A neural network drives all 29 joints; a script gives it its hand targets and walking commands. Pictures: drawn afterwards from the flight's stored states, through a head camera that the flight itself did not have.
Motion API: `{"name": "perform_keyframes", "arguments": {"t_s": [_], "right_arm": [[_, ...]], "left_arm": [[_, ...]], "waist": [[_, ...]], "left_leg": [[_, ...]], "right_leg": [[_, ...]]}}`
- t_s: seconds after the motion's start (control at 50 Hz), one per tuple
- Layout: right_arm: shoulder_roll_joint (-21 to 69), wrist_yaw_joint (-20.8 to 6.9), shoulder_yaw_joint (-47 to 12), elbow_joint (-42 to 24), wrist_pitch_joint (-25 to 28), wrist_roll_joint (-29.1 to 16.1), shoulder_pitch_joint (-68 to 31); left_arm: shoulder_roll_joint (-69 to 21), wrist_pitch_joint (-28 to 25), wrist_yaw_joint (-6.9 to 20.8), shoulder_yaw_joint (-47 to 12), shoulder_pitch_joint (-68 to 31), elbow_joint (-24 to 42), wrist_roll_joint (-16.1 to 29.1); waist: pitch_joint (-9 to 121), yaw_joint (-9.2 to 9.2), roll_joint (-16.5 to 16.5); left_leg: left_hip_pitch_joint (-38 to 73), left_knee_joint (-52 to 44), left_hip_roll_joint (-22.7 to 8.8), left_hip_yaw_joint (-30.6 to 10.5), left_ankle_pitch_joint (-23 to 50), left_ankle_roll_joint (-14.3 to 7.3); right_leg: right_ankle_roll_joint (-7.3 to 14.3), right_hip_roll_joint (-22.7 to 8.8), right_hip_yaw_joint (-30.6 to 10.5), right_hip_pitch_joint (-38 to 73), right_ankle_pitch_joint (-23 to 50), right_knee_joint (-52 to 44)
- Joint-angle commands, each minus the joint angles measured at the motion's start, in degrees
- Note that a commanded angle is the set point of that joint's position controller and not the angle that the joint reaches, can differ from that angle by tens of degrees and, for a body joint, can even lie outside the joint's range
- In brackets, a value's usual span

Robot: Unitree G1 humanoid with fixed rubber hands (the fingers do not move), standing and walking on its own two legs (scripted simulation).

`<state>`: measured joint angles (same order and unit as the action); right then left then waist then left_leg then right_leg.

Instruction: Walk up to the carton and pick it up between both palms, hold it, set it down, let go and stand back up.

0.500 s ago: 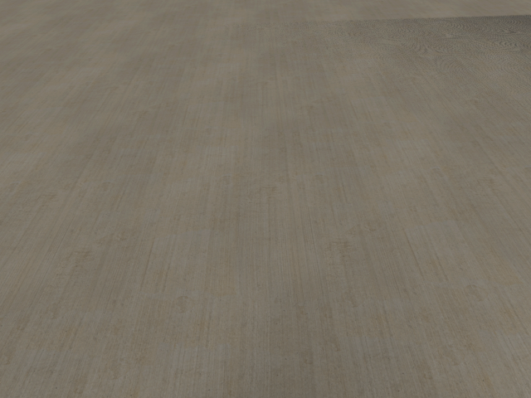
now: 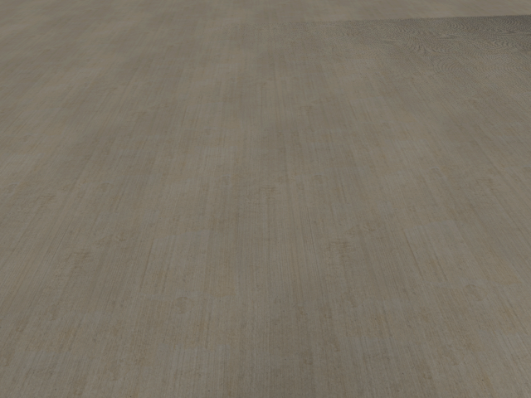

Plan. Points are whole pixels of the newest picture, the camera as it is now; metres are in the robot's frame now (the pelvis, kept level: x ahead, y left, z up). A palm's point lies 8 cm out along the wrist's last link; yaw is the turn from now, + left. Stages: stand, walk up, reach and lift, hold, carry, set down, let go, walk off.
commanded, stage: stand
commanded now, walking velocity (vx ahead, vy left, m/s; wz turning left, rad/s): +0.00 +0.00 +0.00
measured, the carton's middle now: out of the picture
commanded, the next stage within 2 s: none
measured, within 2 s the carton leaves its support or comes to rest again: neither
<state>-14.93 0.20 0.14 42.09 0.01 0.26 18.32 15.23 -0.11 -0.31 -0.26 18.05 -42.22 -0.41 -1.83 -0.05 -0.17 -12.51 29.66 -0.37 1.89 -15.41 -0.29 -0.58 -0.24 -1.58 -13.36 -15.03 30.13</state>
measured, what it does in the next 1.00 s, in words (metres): stands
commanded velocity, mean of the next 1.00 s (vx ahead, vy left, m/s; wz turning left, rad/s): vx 0.00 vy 0.00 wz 0.00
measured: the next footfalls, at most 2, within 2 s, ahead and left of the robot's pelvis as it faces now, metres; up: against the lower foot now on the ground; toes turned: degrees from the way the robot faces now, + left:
none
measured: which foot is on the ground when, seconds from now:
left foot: down 0.00-1.00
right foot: down 0.00-1.00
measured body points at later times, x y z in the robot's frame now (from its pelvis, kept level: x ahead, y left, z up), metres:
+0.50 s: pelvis +0.00 +0.00 +0.00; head +0.01 +0.00 +0.45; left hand +0.08 +0.26 -0.12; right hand +0.07 -0.26 -0.12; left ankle +0.01 +0.12 -0.74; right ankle +0.01 -0.13 -0.74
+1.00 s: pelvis +0.00 +0.00 +0.00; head +0.01 +0.00 +0.45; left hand +0.07 +0.26 -0.12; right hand +0.07 -0.26 -0.12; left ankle +0.01 +0.12 -0.74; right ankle +0.01 -0.13 -0.74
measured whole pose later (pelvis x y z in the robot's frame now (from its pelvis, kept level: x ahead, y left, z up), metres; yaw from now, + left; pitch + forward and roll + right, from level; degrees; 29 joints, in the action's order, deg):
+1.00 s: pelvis +0.00 +0.00 +0.00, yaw +0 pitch -2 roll +0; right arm -14.8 0.6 0.1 45.4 0.1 0.1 18.7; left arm 15.1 -0.2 -0.8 -0.4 18.2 -45.9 -0.3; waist -1.8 -0.1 -0.2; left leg -11.4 27.9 -0.3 2.2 -14.7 -0.4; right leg -0.7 -0.3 -1.9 -12.5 -14.3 28.5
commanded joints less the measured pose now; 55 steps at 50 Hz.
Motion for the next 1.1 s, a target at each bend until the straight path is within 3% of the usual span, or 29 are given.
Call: {"name": "perform_keyframes", "arguments": {"t_s": [0.0,1.08], "right_arm": [[-7.54,0.33,2.06,-3.78,1.13,-0.03,1.13],[-7.39,0.83,1.86,0.74,1.09,-0.18,2.31]], "left_arm": [[7.27,-1.04,-0.35,2.07,1.00,3.61,0.02],[7.15,-0.99,-0.92,1.72,1.87,-1.28,0.13]], "waist": [[-0.07,-0.01,0.07],[-0.81,-0.03,0.04]], "left_leg": [[-0.76,-6.29,-5.11,-6.04,3.70,-1.47],[0.34,-8.01,-5.33,-5.78,4.36,-1.29]], "right_leg": [[1.95,-4.39,-4.94,-1.07,5.42,-5.59],[1.60,-4.50,-5.08,-0.45,6.39,-7.09]]}}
